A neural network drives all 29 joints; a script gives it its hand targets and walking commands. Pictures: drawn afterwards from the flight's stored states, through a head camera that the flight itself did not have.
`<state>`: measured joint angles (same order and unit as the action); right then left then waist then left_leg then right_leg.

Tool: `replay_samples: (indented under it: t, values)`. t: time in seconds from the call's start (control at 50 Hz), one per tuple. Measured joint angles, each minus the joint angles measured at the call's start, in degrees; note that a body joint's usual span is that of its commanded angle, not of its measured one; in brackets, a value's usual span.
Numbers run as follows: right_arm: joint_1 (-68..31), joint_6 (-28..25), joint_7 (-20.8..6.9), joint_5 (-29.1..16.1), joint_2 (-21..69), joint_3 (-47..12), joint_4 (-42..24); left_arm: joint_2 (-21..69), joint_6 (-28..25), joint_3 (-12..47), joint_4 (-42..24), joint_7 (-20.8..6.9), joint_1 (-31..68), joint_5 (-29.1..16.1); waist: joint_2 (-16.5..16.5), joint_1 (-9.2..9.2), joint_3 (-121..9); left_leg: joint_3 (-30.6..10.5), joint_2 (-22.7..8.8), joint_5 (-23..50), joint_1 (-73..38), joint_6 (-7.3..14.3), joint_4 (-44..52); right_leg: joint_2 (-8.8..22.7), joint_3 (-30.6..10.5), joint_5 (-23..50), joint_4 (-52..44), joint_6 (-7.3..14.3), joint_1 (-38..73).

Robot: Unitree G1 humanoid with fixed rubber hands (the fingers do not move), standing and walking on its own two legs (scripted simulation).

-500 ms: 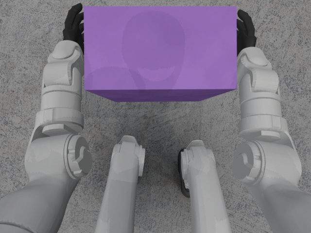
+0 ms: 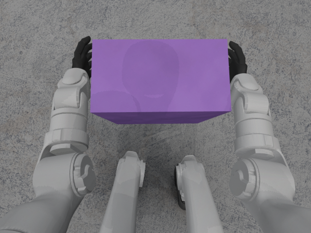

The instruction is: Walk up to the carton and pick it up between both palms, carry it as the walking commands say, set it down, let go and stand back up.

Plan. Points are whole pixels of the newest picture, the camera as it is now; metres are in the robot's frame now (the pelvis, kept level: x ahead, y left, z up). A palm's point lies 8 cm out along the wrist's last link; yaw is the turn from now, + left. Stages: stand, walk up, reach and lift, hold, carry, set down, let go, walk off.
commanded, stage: reach and lift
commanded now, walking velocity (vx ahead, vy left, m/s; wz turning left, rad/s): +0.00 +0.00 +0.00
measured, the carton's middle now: (158, 92) +0.45 +0.03 -0.14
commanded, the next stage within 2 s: none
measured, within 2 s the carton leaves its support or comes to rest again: neither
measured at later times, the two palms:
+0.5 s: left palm (69, 68) +0.45 +0.21 +0.00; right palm (254, 75) +0.46 -0.16 +0.00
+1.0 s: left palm (49, 62) +0.43 +0.21 +0.08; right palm (283, 73) +0.44 -0.16 +0.08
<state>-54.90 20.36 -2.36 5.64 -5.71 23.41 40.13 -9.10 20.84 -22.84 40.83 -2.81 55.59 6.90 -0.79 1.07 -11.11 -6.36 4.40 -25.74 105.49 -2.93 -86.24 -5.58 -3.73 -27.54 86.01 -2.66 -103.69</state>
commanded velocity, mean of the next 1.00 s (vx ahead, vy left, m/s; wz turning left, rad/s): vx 0.00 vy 0.00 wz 0.00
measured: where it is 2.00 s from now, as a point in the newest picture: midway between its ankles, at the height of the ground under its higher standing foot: (156, 191)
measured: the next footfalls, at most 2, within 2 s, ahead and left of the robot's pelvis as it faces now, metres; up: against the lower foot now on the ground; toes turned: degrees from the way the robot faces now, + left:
none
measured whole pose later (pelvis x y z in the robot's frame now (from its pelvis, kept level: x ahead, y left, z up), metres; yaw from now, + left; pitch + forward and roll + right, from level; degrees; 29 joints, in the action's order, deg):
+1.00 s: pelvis +0.05 +0.00 +0.13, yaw +2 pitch +33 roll -1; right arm -33.0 20.3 -6.8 9.9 0.1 22.3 31.8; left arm -2.1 20.8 -22.3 33.2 -5.7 34.9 10.7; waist -0.7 0.3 -11.1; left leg -7.3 3.7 -18.6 68.1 -1.8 -54.2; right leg -4.1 -5.8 -20.3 54.3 -1.5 -66.6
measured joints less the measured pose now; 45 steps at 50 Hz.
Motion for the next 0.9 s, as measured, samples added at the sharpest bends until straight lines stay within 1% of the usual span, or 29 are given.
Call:
replay_samples:
  t: [0.48,0.72,0.76,0.9]
  values:
    - [10.3,-1.1,-1.3,0.9,2.5,-0.9,-2.5,3.2,-1.1,0.9,-2.7,-0.4,-10.2,0.7,0.0,-0.07,-2.2,-0.4,-0.3,2.6,-15.1,0.4,13.5,0.1,-1.1,2.8,-13.5,0.5,15.0]
    - [15.4,-0.7,-2.4,2.4,4.0,-0.8,-4.7,5.0,-0.7,0.5,-4.5,-1.4,-14.9,1.8,0.1,-0.12,-2.2,-0.6,-0.5,4.3,-24.3,0.7,21.1,0.5,-1.6,4.6,-21.0,0.8,24.0]
    - [16.2,-0.6,-3.3,2.5,4.4,-0.9,-5.1,5.2,-0.6,0.4,-4.9,-1.6,-15.6,2.1,0.1,-0.22,-2.0,-0.6,-0.6,4.6,-26.0,0.7,22.4,0.6,-1.7,4.9,-22.3,0.8,25.7]
    - [19.3,-0.2,-4.0,3.7,5.3,-0.9,-7.0,6.2,-0.2,0.3,-6.3,-2.5,-18.3,3.1,0.2,-0.54,-0.8,-0.8,-0.6,6.0,-32.5,0.9,27.8,1.1,-1.9,6.1,-27.6,1.0,32.2]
